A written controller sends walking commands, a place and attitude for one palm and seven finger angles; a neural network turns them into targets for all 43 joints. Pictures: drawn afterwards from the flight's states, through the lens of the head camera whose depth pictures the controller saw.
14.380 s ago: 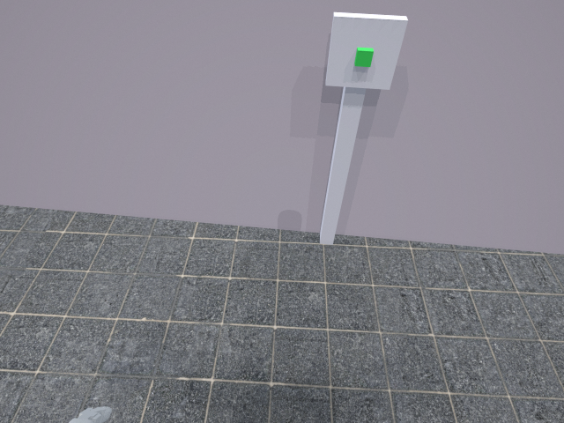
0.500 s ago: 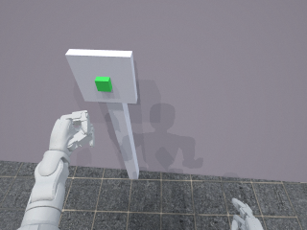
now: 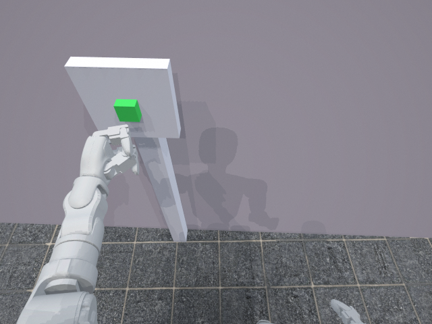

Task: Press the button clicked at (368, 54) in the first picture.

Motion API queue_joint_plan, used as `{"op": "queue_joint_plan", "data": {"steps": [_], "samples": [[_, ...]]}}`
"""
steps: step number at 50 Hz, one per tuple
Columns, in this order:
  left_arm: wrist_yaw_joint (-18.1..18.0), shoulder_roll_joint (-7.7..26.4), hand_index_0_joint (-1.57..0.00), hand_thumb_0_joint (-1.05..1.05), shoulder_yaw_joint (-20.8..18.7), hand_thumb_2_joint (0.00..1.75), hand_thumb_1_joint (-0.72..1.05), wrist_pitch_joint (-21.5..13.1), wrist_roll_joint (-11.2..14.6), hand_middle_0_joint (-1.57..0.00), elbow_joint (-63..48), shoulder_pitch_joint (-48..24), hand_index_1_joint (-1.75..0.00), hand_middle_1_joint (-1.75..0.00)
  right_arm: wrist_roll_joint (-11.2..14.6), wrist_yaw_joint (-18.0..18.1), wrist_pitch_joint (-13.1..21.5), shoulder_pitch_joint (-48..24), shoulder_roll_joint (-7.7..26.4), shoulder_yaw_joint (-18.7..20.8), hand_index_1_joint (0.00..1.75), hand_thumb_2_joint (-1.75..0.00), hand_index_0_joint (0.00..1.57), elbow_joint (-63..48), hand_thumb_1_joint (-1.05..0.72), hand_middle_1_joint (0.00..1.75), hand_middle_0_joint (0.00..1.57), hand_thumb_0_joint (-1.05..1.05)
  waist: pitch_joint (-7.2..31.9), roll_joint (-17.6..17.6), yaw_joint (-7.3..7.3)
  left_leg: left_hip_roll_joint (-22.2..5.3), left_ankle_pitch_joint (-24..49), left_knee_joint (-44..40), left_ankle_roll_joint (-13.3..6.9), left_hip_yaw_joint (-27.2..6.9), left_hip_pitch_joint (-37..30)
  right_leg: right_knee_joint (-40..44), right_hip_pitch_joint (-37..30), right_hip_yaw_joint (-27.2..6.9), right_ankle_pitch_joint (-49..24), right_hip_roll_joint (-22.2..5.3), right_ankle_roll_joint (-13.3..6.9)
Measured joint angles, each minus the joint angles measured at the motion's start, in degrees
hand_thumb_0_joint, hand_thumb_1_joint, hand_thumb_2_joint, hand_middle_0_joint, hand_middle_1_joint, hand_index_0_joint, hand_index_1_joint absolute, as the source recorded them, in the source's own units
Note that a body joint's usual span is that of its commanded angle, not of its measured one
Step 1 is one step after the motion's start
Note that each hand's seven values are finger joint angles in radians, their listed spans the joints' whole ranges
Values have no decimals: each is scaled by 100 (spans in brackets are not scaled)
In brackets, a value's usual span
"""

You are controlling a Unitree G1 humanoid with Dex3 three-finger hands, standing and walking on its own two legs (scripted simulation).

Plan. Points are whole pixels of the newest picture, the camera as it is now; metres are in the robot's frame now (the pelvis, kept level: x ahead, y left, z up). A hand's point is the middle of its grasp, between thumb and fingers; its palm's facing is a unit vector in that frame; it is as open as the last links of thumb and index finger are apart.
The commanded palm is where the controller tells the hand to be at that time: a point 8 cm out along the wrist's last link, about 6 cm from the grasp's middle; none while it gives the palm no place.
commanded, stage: aim a knuckle at the button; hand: left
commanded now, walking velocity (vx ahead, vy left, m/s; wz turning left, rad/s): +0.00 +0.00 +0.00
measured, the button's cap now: (128, 109) +0.49 +0.18 +0.11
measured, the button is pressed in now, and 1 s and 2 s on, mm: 0 0 9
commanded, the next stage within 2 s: press the button with the knuckle in 0.76 s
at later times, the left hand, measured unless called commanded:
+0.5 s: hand (131, 158) +0.39 +0.17 +0.09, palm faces -0.01 -1.00 -0.02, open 3.1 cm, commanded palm +0.36 +0.21 +0.08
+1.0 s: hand (135, 158) +0.39 +0.16 +0.08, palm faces -0.03 -1.00 -0.01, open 3.1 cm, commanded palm +0.37 +0.21 +0.08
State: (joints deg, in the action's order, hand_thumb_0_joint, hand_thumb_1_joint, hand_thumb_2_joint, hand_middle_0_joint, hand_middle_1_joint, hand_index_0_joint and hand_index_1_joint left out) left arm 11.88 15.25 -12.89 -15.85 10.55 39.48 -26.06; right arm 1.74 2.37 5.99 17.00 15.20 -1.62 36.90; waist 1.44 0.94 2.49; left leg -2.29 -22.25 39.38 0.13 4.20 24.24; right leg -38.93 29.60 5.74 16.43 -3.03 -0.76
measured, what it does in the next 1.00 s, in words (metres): stands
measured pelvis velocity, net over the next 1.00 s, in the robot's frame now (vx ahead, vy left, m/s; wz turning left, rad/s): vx -0.02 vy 0.01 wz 0.00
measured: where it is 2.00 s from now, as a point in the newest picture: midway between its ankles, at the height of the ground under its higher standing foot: outside the picture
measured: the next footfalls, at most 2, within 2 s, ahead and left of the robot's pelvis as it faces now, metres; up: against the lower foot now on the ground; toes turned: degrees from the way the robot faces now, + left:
none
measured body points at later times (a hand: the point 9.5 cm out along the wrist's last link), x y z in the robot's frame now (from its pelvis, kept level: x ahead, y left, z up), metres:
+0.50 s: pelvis -0.01 +0.01 +0.00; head +0.04 +0.00 +0.45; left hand +0.39 +0.22 +0.09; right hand +0.09 -0.25 -0.12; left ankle -0.03 +0.12 -0.72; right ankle +0.03 -0.11 -0.72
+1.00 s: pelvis -0.02 +0.01 +0.00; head +0.03 +0.00 +0.44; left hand +0.39 +0.21 +0.09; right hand +0.10 -0.24 -0.12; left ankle -0.03 +0.12 -0.72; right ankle +0.03 -0.11 -0.72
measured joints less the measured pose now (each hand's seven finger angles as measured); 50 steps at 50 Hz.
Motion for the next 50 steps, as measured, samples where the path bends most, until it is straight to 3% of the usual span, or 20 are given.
{"op": "queue_joint_plan", "data": {"steps": [6, 16, 30, 43, 50], "samples": [[-105, -107, -130, 2, 61, 90, 90, -150, -90, -130, 329, -327, -150, -150, -34, -73, -117, 78, -16, 34, 30, -90, 20, 52, -91, 30, 20, 1, 90, 5, 42, 14, -31, 81, -20, 30, 155, -81, 170, -38, 15, -17, 18], [-228, -147, -130, 2, -101, 90, 89, -234, -147, -130, 122, 22, -150, -150, -37, -134, -292, 177, -98, 13, 30, -90, 20, -102, -91, 30, 20, 1, 108, 6, 77, -9, -24, 42, -37, 149, 93, -62, 172, -156, -29, 24, 29], [-65, -152, -130, 2, 89, 90, 90, -238, 11, -130, 145, -42, -150, -150, 1, -74, -214, 9, -36, 2, 30, -90, 20, -75, -91, 30, 20, 1, 125, 7, -36, 33, 21, 90, -55, 54, 102, -45, 103, -72, -74, -27, 38], [-100, -126, -130, 2, 65, 90, 89, -261, -21, -130, 129, -42, -150, -150, 0, -52, -189, -73, -63, -51, 30, -90, 20, -156, -91, 30, 20, 1, 67, -23, -40, 35, 27, 142, -58, 51, 101, -84, 97, -77, -86, -30, 35], [-129, -91, -130, 2, 132, 90, 90, -194, -69, -130, 526, -442, -150, -150, -9, -32, -188, -52, -56, -78, 30, -90, 20, -70, -91, 30, 20, 1, 43, -18, -8, 54, 21, 224, -60, 3, 234, -152, 201, -37, -70, -57, 34]]}}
